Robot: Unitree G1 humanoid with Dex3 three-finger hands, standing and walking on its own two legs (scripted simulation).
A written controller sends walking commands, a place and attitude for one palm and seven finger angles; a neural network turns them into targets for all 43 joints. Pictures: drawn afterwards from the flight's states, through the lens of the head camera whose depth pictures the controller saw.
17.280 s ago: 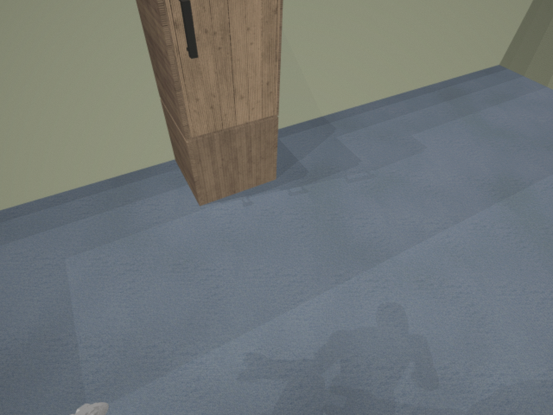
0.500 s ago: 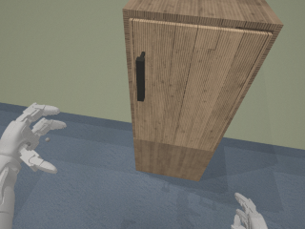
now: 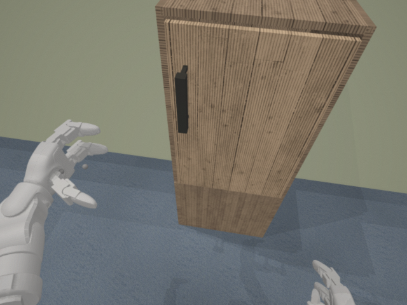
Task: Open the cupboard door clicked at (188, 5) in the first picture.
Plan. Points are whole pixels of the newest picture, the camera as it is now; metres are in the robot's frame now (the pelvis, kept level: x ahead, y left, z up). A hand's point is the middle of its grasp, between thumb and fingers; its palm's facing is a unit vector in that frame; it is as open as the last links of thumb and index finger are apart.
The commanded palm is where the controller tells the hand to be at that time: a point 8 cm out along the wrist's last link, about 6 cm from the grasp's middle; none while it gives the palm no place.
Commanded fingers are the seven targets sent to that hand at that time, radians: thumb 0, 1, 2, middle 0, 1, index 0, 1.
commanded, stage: move the hooked fingers beside the handle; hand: left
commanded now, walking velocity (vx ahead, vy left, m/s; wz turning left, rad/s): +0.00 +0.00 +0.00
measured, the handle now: (184, 100) +0.56 +0.08 +0.09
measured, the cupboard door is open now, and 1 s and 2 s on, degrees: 0 0 0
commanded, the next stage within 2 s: none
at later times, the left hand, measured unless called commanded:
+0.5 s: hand (116, 140) +0.41 +0.21 +0.10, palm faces -0.11 -0.99 +0.01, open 14.0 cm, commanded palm +0.39 +0.26 +0.10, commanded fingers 0.00 -0.50 0.30 -0.30 -1.20 -0.30 -1.20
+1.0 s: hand (139, 119) +0.48 +0.18 +0.10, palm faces -0.10 -0.99 +0.01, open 14.0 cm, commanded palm +0.47 +0.22 +0.10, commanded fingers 0.00 -0.50 0.30 -0.30 -1.20 -0.30 -1.20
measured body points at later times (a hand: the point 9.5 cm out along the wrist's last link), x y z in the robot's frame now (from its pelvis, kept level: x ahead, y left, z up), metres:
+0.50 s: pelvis +0.01 +0.00 +0.00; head +0.04 +0.01 +0.45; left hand +0.41 +0.26 +0.11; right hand +0.11 -0.26 -0.10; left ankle +0.04 +0.07 -0.72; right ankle -0.02 -0.09 -0.72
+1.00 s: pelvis +0.01 +0.00 -0.01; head +0.08 +0.01 +0.43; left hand +0.48 +0.23 +0.10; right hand +0.05 -0.27 -0.12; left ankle +0.04 +0.07 -0.72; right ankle -0.02 -0.09 -0.72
